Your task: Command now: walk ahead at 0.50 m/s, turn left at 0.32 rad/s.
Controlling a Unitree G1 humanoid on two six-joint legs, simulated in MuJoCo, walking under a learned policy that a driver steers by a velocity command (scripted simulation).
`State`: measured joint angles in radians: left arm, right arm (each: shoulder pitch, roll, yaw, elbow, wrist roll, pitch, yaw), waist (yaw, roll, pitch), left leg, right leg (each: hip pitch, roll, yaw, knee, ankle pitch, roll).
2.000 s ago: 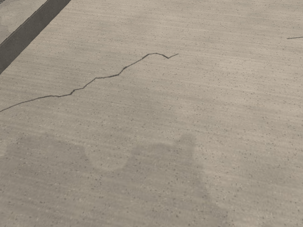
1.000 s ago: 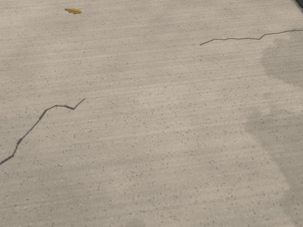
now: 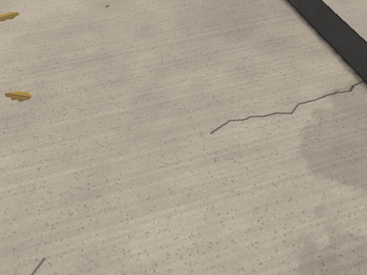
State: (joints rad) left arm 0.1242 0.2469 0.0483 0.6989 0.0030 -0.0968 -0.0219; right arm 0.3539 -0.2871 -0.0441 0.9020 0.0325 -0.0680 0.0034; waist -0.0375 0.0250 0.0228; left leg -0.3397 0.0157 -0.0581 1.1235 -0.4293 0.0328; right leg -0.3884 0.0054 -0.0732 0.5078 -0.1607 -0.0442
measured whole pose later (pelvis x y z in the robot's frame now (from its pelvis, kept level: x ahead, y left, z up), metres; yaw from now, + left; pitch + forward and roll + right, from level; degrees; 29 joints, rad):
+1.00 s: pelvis +0.49 +0.12 -0.01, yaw +27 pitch +2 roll +0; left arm 0.08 0.24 0.03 0.75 0.02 -0.09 -0.03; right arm 0.25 -0.28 -0.05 0.76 0.01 -0.01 -0.02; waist -0.02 0.02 0.03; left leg -0.30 -0.07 -0.13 0.98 -0.60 -0.02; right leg -0.45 0.03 -0.02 0.51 -0.09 -0.03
